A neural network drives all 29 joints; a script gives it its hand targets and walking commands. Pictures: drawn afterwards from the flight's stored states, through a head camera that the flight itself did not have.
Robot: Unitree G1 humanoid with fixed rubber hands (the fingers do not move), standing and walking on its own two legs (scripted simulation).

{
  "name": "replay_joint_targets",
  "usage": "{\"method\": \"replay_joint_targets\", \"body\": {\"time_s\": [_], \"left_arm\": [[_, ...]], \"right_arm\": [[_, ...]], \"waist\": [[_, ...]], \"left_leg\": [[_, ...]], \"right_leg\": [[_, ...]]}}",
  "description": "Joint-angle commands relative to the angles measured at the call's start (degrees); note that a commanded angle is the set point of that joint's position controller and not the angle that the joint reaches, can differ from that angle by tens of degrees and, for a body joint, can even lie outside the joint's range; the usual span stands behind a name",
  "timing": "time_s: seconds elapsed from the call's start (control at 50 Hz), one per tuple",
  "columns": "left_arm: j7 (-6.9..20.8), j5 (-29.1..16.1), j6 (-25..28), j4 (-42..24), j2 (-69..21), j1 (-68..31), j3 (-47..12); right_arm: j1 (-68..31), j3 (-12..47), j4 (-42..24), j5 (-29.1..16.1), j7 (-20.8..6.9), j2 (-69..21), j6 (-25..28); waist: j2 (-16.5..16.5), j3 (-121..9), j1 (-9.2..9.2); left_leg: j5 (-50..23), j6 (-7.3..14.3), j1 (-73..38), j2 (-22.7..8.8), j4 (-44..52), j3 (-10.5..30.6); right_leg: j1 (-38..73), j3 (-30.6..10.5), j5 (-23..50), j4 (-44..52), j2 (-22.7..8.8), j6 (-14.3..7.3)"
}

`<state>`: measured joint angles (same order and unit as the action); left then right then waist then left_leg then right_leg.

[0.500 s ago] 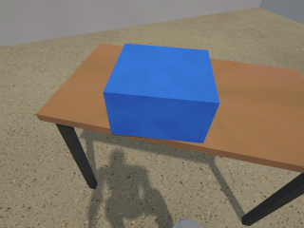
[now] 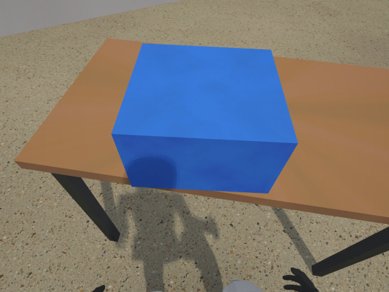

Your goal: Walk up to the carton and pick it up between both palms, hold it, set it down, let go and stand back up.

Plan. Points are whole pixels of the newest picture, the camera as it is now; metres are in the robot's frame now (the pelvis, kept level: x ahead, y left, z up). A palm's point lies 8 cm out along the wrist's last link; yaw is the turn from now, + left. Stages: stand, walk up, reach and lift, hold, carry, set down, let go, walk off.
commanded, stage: walk up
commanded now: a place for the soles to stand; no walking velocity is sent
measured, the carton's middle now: (203, 116) +0.47 +0.00 +0.08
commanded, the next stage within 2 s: reach and lift in 1.66 s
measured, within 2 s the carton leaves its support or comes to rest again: neither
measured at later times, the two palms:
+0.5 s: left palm out of the picture +0.07 +0.23 -0.13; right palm out of the picture +0.03 -0.25 -0.14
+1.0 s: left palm out of the picture +0.10 +0.20 -0.11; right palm out of the picture -0.01 -0.26 -0.12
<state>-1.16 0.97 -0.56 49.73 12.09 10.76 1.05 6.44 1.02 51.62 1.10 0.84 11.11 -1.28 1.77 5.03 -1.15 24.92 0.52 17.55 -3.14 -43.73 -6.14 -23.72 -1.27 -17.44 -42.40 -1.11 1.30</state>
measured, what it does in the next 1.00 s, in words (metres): stands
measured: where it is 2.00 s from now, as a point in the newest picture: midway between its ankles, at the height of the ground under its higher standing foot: outside the picture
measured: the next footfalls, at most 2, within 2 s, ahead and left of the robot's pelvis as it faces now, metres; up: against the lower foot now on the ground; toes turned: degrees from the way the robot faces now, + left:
none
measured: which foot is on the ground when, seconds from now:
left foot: down 0.00-1.00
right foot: down 0.00-1.00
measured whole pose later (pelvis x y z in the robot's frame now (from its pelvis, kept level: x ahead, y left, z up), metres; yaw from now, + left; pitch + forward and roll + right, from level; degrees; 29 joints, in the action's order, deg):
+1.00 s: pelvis +0.01 -0.02 +0.02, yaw -8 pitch -1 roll +2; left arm -1.3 -0.1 0.4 56.4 10.1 13.2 -0.7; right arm 15.4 0.7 60.6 0.8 0.5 13.0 -0.3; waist 0.5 1.5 0.7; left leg 19.2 -1.2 8.1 -3.7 -28.5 -11.9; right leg -19.8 -7.9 -12.3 -32.9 2.7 -0.3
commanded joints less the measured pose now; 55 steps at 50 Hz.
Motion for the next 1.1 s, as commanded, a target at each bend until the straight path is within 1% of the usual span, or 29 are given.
{"method": "replay_joint_targets", "body": {"time_s": [0.0, 0.02, 0.04, 0.08, 0.14, 0.18, 0.2, 0.24, 0.26, 0.3, 0.46, 0.48, 0.5, 0.52, 0.56, 0.6, 0.64, 0.66, 0.68, 0.7, 0.72, 0.74, 0.78, 0.8, 0.84, 0.94, 0.98, 1.02, 1.08], "left_arm": [[-0.09, -0.02, 2.05, -4.48, 7.70, 3.50, 1.61], [-0.09, -0.10, 2.06, -4.81, 8.38, 3.25, 1.63], [-0.18, -0.33, 1.84, -5.17, 8.74, 2.76, 1.73], [-0.25, -0.48, 1.49, -5.90, 8.52, 2.06, 1.44], [-0.24, -0.34, 1.07, -6.49, 7.92, 1.73, 1.13], [-0.13, -0.21, 1.20, -6.77, 7.58, 2.18, 0.91], [-0.09, -0.11, 1.28, -6.65, 8.21, 2.33, 1.00], [-0.07, -0.08, 1.52, -6.67, 8.33, 2.75, 0.91], [-0.08, -0.18, 1.61, -6.82, 8.63, 2.53, 0.94], [-0.17, -0.33, 1.77, -6.74, 9.00, 3.01, 0.97], [-0.40, -0.28, 1.64, -5.63, 9.08, 4.47, 1.15], [-0.29, -0.03, 1.31, -4.65, 7.96, 5.17, 0.93], [-0.26, 0.05, 1.16, -4.62, 7.42, 4.97, 0.90], [-0.19, 0.22, 1.03, -4.45, 7.09, 4.91, 0.87], [0.02, 0.12, 1.04, -3.51, 7.16, 5.57, 0.85], [0.05, 0.01, 1.39, -2.53, 7.38, 6.45, 0.87], [-0.13, -0.09, 1.71, -1.95, 8.03, 6.81, 0.97], [-0.24, -0.19, 1.79, -1.62, 8.67, 6.89, 1.02], [-0.34, -0.23, 1.82, -1.60, 9.08, 6.82, 0.92], [-0.54, -0.17, 1.77, -1.43, 9.06, 6.58, 0.71], [-0.73, -0.34, 1.62, -1.13, 9.16, 6.58, 0.69], [-0.85, -0.53, 1.39, -0.77, 9.13, 5.93, 0.58], [-0.74, -0.86, 1.21, 0.02, 8.36, 4.57, 0.27], [-0.57, -1.04, 1.24, 0.64, 7.78, 4.92, 0.21], [-0.41, -1.15, 1.47, 1.84, 7.38, 5.25, 0.10], [-0.56, -1.08, 1.96, 3.97, 7.08, 5.14, 0.19], [-0.69, -0.99, 1.99, 4.57, 6.99, 5.15, 0.21], [-0.74, -0.85, 1.93, 4.83, 6.90, 4.76, 0.08], [-0.86, -0.68, 1.78, 5.24, 6.97, 4.05, -0.03]], "right_arm": [[2.90, -2.83, -3.44, -0.04, 0.37, 10.74, 0.09], [3.19, -2.82, -3.86, 0.03, 0.33, 10.27, -0.15], [2.74, -2.65, -4.36, -0.01, 0.32, 9.31, -0.32], [2.12, -2.65, -5.10, -0.03, 0.22, 9.55, -0.76], [0.18, -2.69, -6.20, -0.20, 0.08, 10.63, -1.09], [-0.84, -2.73, -6.38, -0.20, 0.01, 11.09, -1.24], [-1.17, -2.63, -6.41, -0.26, -0.06, 10.85, -1.33], [-0.85, -2.60, -6.19, -0.21, -0.19, 10.78, -1.42], [-0.21, -2.65, -6.08, -0.15, -0.30, 10.73, -1.43], [-0.58, -2.62, -5.96, -0.02, -0.44, 10.66, -1.49], [0.72, -2.92, -3.90, -0.18, -0.65, 11.51, -1.92], [3.03, -2.72, -4.10, 0.21, -0.76, 11.25, -1.18], [2.90, -2.86, -3.51, 0.08, -0.71, 11.93, -1.00], [2.39, -2.90, -3.11, 0.01, -0.59, 12.33, -0.89], [2.03, -3.06, -2.27, -0.04, -0.53, 12.96, -0.78], [2.62, -3.02, -1.27, 0.10, -0.63, 12.43, -0.62], [4.30, -2.79, -0.29, 0.07, -0.71, 11.64, -0.54], [5.16, -2.70, 0.03, -0.03, -0.79, 11.04, -0.57], [6.84, -2.53, 0.43, -0.42, -0.83, 10.16, -0.55], [8.68, -2.39, 1.18, -0.64, -0.96, 9.27, -0.55], [10.38, -2.24, 1.97, -0.75, -0.99, 8.81, -0.33], [11.44, -1.96, 2.67, -0.89, -0.91, 8.14, 0.02], [11.92, -1.81, 3.54, -0.70, -0.60, 8.33, 0.90], [11.83, -1.92, 4.14, -0.55, -0.46, 9.07, 1.25], [11.76, -1.88, 4.86, -0.50, -0.29, 9.53, 1.76], [11.17, -1.80, 6.28, -0.29, 0.13, 10.24, 2.22], [11.31, -1.81, 6.63, -0.16, 0.29, 10.51, 2.01], [10.77, -1.89, 6.77, -0.20, 0.46, 10.82, 1.65], [10.37, -1.84, 6.81, -0.14, 0.58, 10.25, 1.32]], "waist": [[-4.42, -11.54, 0.70], [-2.91, -12.64, 0.98], [-2.02, -12.85, 1.17], [-2.27, -12.53, 1.09], [-2.38, -10.69, 0.74], [-3.30, -9.63, 0.39], [-3.09, -9.24, 0.43], [-2.52, -9.59, 0.55], [-1.53, -9.84, 0.80], [-1.44, -9.57, 0.72], [-0.65, -8.12, 0.73], [0.61, -8.63, 1.48], [-1.03, -6.16, 1.13], [-2.11, -4.50, 0.80], [-2.86, -2.10, 0.21], [-2.80, -1.47, 0.02], [-0.08, -2.43, 0.54], [2.48, -2.38, 0.84], [4.67, -3.01, 1.35], [6.20, -4.09, 2.32], [6.19, -4.12, 2.61], [6.40, -4.21, 3.13], [6.94, -4.22, 3.42], [5.68, -4.38, 2.82], [4.59, -4.25, 2.28], [0.35, -4.73, 1.29], [0.26, -5.08, 1.04], [-0.55, -4.33, 0.80], [-1.13, -3.84, 1.10]], "left_leg": [[-30.75, 1.79, -5.63, -5.27, 6.63, 3.70], [-28.70, 1.66, -6.79, -4.78, 5.63, 3.12], [-26.51, 1.83, -6.77, -4.80, 5.51, 3.30], [-22.55, 2.32, -6.00, -5.42, 7.17, 4.08], [-17.67, 3.68, -2.59, -7.78, 11.24, 5.57], [-13.93, 3.87, -1.29, -7.92, 12.49, 5.34], [-12.33, 3.85, -0.74, -7.75, 12.78, 5.07], [-10.19, 3.72, -1.27, -7.38, 12.73, 4.00], [-9.40, 3.48, -1.53, -7.16, 12.57, 3.81], [-8.34, 3.56, -1.71, -7.01, 12.69, 3.04], [-0.58, 3.98, -0.85, -7.87, 16.32, 2.31], [4.53, 4.56, -1.78, -9.32, 19.78, 4.28], [8.09, 5.06, -0.04, -10.77, 22.76, 5.81], [10.16, 5.58, 0.66, -11.88, 24.47, 6.79], [11.29, 5.44, 1.23, -12.06, 25.62, 6.11], [9.17, 4.48, 0.22, -10.65, 24.12, 3.52], [6.75, 3.32, -2.29, -7.93, 20.51, 1.19], [5.59, 2.73, -3.30, -5.87, 17.81, 0.29], [4.18, 2.23, -5.00, -3.28, 14.90, -0.36], [3.06, 1.97, -7.35, -1.83, 13.09, 0.27], [2.42, 2.12, -8.47, -1.14, 13.31, 1.10], [1.09, 2.31, -9.66, -1.16, 14.72, 1.76], [-1.43, 2.57, -11.11, -2.10, 17.27, 2.50], [-2.16, 2.44, -11.26, -2.58, 18.29, 2.61], [-4.49, 2.13, -10.49, -3.53, 19.90, 2.54], [-10.06, 2.15, -8.98, -5.77, 22.09, 1.39], [-11.22, 2.39, -9.22, -6.35, 21.94, 0.81], [-11.40, 2.62, -9.13, -6.71, 21.59, 0.47], [-11.84, 2.69, -9.00, -6.79, 20.37, -0.15]], "right_leg": [[5.59, -3.29, 34.15, 2.19, -5.14, -6.06], [5.15, -4.56, 35.74, 2.41, -5.89, -6.56], [4.37, -4.90, 34.60, 2.70, -5.94, -6.65], [3.16, -4.76, 30.17, 2.17, -5.25, -6.21], [2.84, -2.61, 24.42, 0.85, -2.63, -4.86], [2.48, -2.93, 21.61, 1.26, -2.21, -4.63], [2.58, -3.37, 21.14, 1.43, -2.12, -4.59], [2.20, -4.70, 21.20, 2.14, -2.44, -4.78], [2.15, -5.15, 21.07, 2.29, -2.69, -5.02], [1.51, -6.18, 20.84, 2.73, -2.74, -5.10], [0.74, -7.33, 13.14, 4.39, -1.40, -4.53], [1.09, -6.45, 7.23, 5.18, -0.02, -4.40], [0.78, -5.45, 2.35, 5.07, 0.94, -3.90], [0.84, -4.60, 0.16, 5.02, 1.40, -3.67], [0.84, -4.73, -0.73, 6.05, 1.35, -3.83], [1.50, -6.47, 0.43, 8.44, 0.77, -4.06], [1.19, -10.30, -0.13, 12.57, -0.52, -4.50], [-0.10, -13.77, -1.43, 15.81, -1.80, -5.03], [-1.10, -18.75, -4.74, 19.81, -3.58, -5.96], [-2.63, -22.79, -7.82, 23.09, -4.91, -6.73], [-3.05, -24.70, -10.10, 25.05, -5.55, -7.02], [-3.32, -24.41, -10.80, 25.75, -5.55, -7.07], [-2.61, -21.39, -8.17, 25.73, -4.50, -6.17], [-1.66, -19.84, -6.15, 25.09, -3.72, -5.64], [0.61, -17.32, 0.07, 22.97, -3.01, -5.17], [5.03, -12.11, 16.70, 15.35, -1.80, -5.31], [4.90, -10.97, 19.06, 13.56, -1.40, -5.15], [3.79, -10.50, 19.03, 12.44, -1.16, -5.17], [2.99, -10.46, 20.96, 11.45, -1.02, -5.14]]}}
